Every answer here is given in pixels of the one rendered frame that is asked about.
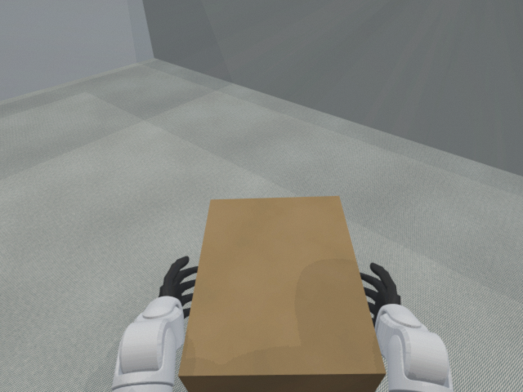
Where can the carton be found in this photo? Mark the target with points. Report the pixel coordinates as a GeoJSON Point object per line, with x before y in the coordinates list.
{"type": "Point", "coordinates": [278, 302]}

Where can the robot left hand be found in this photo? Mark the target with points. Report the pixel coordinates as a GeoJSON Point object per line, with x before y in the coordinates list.
{"type": "Point", "coordinates": [171, 284]}

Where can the robot right forearm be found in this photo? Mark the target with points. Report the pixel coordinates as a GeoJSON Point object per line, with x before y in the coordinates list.
{"type": "Point", "coordinates": [417, 360]}

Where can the robot left forearm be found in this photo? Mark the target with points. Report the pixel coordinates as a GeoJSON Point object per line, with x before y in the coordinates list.
{"type": "Point", "coordinates": [146, 357]}

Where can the robot right hand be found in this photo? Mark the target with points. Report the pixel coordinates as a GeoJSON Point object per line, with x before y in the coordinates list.
{"type": "Point", "coordinates": [387, 293]}

